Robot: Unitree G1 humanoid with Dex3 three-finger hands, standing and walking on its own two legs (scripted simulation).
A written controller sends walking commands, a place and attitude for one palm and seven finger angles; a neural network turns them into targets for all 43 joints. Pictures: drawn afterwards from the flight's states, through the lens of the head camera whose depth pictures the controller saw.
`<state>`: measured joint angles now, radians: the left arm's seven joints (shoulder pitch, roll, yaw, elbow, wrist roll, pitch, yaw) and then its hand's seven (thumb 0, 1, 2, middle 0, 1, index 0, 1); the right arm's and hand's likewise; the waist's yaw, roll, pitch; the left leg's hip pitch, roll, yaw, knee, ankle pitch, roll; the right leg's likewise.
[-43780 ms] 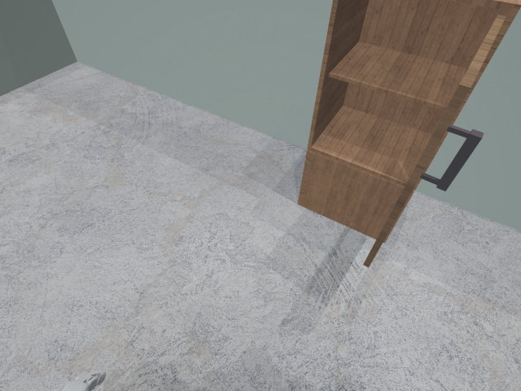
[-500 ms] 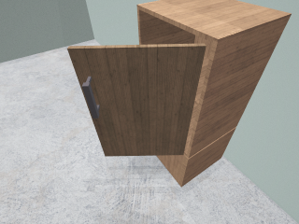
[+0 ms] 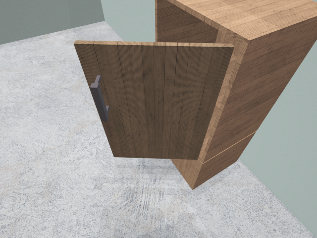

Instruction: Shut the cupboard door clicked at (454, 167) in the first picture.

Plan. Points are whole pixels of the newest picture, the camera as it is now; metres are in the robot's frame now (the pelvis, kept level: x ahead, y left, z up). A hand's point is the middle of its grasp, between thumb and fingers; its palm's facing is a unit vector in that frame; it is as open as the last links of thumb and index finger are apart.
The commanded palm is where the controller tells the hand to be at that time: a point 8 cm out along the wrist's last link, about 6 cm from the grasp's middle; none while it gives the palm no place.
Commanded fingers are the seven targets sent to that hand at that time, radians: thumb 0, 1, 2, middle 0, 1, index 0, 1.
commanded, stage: look again from close up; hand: left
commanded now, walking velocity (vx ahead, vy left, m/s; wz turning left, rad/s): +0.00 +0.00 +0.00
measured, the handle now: (101, 99) +0.49 +0.21 +0.05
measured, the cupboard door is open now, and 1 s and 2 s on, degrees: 57 57 57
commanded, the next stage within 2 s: raise the hand and make a fist in 0.36 s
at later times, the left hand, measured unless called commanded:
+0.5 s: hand out of the picture +0.08 +0.19 -0.16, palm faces +0.08 -0.97 -0.22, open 7.4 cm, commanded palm +0.12 +0.23 -0.06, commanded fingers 0.00 0.90 0.90 -0.24 -0.34 -0.24 -0.34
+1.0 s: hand (81, 233) +0.14 +0.19 -0.02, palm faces +0.13 -0.99 -0.07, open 5.6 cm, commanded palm +0.14 +0.23 -0.02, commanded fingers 0.00 0.90 0.90 -0.69 -0.84 -0.69 -0.84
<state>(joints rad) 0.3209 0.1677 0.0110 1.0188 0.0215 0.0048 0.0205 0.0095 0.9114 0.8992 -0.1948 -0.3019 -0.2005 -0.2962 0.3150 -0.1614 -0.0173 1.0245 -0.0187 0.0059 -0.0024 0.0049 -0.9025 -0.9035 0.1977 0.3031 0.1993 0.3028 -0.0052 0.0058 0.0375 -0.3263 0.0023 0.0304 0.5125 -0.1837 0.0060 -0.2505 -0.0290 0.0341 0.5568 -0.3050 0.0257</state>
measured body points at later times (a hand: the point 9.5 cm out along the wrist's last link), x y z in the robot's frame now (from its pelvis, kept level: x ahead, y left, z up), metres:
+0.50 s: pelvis +0.03 +0.00 +0.00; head +0.05 +0.00 +0.45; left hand +0.08 +0.24 -0.14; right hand +0.09 -0.24 -0.15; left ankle +0.06 +0.12 -0.73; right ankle +0.00 -0.14 -0.73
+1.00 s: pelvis -0.03 -0.03 -0.10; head +0.02 -0.02 +0.35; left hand +0.13 +0.24 -0.02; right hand +0.22 -0.26 -0.14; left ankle +0.06 +0.12 -0.73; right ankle +0.00 -0.13 -0.73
